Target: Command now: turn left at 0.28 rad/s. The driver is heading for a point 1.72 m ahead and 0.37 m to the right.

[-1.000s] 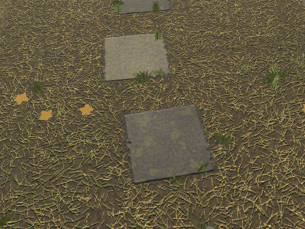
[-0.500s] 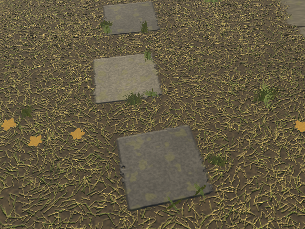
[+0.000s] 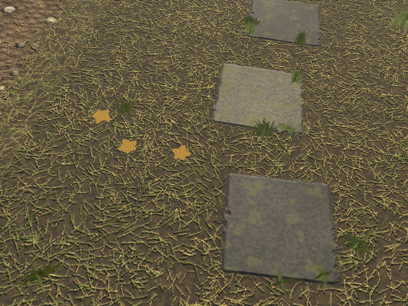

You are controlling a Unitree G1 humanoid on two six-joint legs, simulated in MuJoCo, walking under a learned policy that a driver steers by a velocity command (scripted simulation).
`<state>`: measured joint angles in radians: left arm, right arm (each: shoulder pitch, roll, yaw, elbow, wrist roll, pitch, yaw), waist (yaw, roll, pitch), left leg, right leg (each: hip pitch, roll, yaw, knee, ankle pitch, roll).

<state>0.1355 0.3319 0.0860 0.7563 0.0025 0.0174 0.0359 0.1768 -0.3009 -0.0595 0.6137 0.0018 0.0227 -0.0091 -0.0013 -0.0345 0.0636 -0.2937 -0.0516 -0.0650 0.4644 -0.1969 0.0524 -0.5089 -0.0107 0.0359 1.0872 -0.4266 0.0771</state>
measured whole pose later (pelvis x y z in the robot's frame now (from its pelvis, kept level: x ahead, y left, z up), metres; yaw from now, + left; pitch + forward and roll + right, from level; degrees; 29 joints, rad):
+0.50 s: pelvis +0.01 -0.01 -0.01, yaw -10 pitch +1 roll +1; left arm 0.18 0.32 0.07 0.71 -0.02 0.03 0.02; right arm 0.20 -0.29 -0.08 0.69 -0.02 0.01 -0.02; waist 0.00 -0.02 0.05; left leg -0.27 -0.02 0.08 0.54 -0.29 0.05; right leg -0.45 0.02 0.09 0.93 -0.50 0.04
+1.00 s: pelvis -0.01 -0.07 +0.00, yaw -23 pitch +1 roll +1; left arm 0.13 0.24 0.03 0.66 0.02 0.00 0.01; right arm 0.17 -0.31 -0.08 0.75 0.00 0.03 -0.02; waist -0.01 0.05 0.05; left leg -0.44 0.06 -0.02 0.89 -0.35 -0.09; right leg -0.24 0.05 0.01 0.44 -0.21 -0.06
